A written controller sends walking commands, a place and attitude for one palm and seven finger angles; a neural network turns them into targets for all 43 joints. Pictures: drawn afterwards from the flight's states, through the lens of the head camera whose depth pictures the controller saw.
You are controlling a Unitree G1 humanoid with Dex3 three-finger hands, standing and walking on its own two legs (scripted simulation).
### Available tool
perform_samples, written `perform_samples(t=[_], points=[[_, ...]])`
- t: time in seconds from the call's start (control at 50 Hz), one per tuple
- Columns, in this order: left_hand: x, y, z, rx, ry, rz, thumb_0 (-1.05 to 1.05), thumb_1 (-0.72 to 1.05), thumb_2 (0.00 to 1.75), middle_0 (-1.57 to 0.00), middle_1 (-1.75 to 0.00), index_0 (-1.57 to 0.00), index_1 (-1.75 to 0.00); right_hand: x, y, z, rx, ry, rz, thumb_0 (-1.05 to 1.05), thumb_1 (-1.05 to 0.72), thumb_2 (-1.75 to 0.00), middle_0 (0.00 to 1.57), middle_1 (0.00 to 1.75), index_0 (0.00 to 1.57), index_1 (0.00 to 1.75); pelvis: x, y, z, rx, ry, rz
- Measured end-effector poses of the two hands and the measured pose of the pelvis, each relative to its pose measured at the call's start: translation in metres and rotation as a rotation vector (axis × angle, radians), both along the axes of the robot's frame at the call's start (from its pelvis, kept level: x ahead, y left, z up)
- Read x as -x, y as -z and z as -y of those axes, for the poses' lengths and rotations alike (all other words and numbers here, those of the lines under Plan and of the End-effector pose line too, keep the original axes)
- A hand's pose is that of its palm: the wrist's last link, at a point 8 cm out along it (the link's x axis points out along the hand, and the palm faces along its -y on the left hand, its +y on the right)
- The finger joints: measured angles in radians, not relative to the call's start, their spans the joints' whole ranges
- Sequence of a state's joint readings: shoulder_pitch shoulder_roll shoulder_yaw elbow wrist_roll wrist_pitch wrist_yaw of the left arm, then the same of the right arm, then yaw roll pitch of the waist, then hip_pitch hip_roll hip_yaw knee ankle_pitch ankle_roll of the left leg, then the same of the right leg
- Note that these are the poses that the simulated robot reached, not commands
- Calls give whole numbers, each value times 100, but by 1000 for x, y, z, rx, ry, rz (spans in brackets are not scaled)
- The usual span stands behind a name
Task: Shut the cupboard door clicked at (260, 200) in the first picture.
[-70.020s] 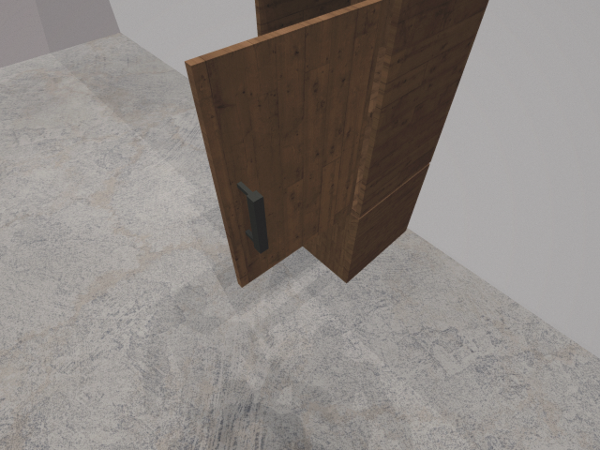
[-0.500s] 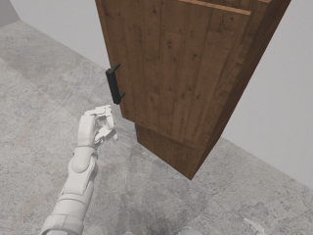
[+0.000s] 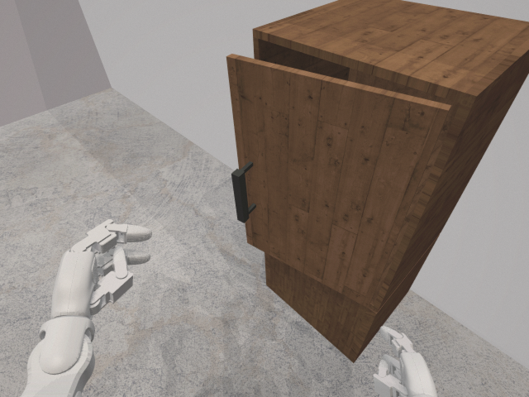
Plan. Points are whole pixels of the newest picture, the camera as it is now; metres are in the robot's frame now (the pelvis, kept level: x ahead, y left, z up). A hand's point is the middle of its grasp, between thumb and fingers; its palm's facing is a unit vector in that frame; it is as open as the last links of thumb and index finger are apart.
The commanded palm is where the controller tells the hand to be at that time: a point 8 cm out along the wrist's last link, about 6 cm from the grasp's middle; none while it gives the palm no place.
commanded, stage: draw the hand back to the body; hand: left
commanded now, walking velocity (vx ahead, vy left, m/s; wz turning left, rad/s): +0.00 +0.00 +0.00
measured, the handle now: (245, 192) +0.61 +0.13 -0.08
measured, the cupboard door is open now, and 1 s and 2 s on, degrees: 11 11 11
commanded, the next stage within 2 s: step back with the hand held close in 0.60 s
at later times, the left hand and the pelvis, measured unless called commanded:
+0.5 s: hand (57, 294) +0.18 +0.26 +0.15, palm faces +0.46 -0.80 -0.38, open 7.3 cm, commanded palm +0.13 +0.30 +0.17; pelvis -0.01 +0.00 +0.00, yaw +0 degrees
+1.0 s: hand (56, 292) +0.18 +0.26 +0.15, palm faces +0.39 -0.79 -0.48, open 7.4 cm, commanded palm +0.12 +0.30 +0.17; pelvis -0.02 +0.01 +0.00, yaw -1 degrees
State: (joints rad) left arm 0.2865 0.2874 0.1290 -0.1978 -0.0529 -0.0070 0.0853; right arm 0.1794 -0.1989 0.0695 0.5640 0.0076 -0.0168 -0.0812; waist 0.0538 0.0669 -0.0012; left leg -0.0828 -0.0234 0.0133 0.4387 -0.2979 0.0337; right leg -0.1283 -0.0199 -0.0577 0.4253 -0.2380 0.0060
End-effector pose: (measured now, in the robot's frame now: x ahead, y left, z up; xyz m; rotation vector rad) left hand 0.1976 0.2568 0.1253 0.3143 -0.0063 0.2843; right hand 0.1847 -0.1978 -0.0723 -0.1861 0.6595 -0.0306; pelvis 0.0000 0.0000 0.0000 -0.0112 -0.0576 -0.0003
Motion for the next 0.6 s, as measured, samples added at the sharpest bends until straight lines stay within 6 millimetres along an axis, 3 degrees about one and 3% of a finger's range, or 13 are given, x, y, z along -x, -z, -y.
perform_samples(t=[0.28, 0.48, 0.6], points=[[57, -60, -50, -205, -178, 133, 2, 89, 90, -36, -47, -36, -47, 20, 11, 18, 22, 33, -35, 1, -91, -90, 20, 30, 20, 30, 1, -1, -2, 2, 4, 20], [61, -44, -41, -143, -174, 121, 2, 89, 90, -23, -32, -23, -33, 31, 9, 29, 43, 51, -22, 1, -91, -90, 20, 30, 20, 30, 12, -1, 2, -4, 6, 30], [60, -50, -33, -159, -142, 150, 2, 89, 90, -22, -30, -21, -31, 33, 5, 31, 38, 62, 9, 1, -91, -90, 20, 30, 20, 30, 13, -1, 6, -3, 13, 38]])
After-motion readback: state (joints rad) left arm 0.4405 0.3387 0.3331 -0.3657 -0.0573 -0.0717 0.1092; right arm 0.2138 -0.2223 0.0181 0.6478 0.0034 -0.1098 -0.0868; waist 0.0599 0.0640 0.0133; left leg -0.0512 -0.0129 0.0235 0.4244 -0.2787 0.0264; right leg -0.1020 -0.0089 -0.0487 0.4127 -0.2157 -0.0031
